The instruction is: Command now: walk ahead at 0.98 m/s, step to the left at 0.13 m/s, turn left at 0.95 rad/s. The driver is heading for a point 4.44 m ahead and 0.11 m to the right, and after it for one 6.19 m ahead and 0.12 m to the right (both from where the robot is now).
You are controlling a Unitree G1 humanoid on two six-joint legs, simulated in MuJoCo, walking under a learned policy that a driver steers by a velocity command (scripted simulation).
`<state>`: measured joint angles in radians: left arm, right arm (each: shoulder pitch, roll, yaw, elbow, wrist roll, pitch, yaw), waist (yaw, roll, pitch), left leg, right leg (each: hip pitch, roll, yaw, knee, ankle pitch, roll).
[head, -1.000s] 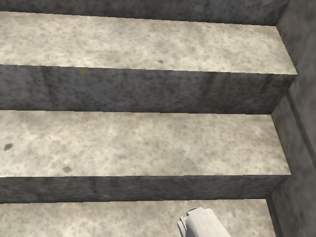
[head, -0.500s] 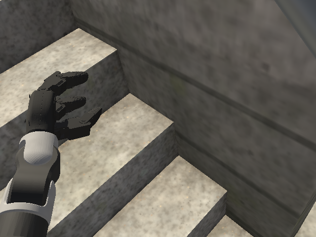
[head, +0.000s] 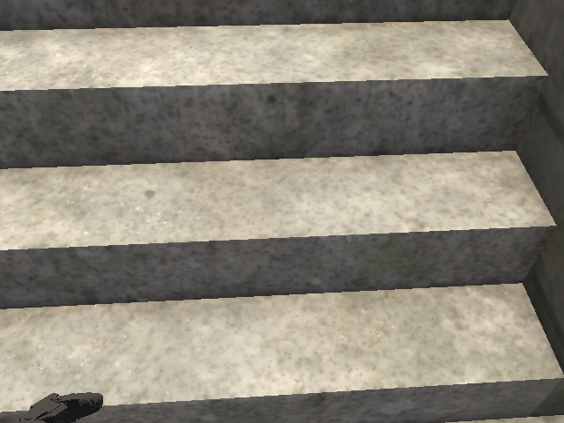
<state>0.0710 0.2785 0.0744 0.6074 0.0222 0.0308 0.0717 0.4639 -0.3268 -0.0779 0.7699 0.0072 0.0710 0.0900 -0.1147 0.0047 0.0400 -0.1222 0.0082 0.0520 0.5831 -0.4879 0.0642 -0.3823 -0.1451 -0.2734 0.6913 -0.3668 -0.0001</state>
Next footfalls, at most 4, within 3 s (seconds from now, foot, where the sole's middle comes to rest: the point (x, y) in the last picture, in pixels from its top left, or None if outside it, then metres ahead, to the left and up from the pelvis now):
1.12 right None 0.18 -0.21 -0.76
1.70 left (343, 359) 0.56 -0.17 -0.56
2.20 right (392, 190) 0.85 -0.31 -0.35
2.58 left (184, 65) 1.06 0.12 -0.15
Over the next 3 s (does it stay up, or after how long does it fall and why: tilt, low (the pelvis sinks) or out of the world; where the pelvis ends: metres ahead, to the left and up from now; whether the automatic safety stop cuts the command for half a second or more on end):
stays up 1.19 0.00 0.67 its command is cut before an obstacle after 1.2 s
